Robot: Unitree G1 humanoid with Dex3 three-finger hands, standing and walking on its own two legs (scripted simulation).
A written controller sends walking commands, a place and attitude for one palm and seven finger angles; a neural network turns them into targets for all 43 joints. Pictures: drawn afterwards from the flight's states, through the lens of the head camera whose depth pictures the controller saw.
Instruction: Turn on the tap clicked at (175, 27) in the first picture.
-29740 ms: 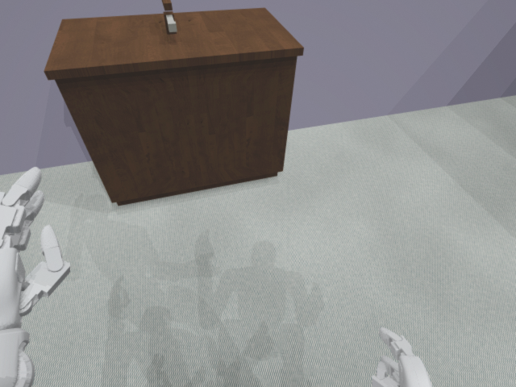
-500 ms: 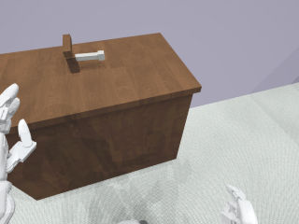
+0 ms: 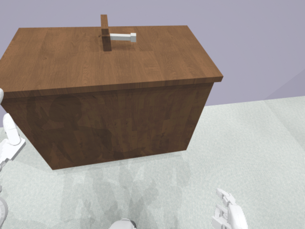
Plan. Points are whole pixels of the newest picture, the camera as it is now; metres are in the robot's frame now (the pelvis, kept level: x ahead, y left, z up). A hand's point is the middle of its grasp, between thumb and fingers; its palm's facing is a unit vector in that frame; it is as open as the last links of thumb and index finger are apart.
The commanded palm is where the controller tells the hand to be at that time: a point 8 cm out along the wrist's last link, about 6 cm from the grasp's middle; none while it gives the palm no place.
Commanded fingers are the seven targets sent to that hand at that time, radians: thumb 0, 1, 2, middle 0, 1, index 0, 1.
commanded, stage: stop stepping back and stand still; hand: left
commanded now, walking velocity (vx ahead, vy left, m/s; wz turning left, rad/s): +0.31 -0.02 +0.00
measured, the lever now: (133, 37) +0.84 +0.18 +0.07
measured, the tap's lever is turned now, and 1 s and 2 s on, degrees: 83 83 83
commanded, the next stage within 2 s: stand and check the lever's angle in 0.62 s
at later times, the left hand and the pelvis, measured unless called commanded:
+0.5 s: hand (28, 168) +0.17 +0.24 +0.18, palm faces +0.40 -0.85 -0.34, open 7.5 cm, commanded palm +0.11 +0.27 +0.19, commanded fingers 0.00 0.90 0.90 -0.20 -0.30 -0.20 -0.30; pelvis -0.06 +0.00 +0.00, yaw -1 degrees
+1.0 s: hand (14, 150) +0.19 +0.27 +0.18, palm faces +0.40 -0.85 -0.35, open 7.5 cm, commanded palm +0.14 +0.31 +0.19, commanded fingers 0.00 0.90 0.90 -0.20 -0.30 -0.20 -0.30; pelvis -0.03 +0.04 +0.01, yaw -2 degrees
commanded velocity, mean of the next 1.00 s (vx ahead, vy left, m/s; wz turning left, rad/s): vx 0.10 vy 0.02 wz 0.00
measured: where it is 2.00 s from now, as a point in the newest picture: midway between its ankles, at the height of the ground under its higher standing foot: outside the picture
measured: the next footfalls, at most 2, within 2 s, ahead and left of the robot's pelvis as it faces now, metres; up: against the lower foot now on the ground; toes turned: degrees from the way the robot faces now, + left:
right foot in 0.08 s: -0.04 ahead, -0.09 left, +0.00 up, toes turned -3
left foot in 0.28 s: +0.02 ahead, +0.11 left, +0.00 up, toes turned +1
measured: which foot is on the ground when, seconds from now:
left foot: down 0.00-0.06, up 0.08-0.26, down 0.28-0.48, up 0.50-0.72, down 0.74-1.00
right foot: up 0.00-0.06, down 0.08-1.00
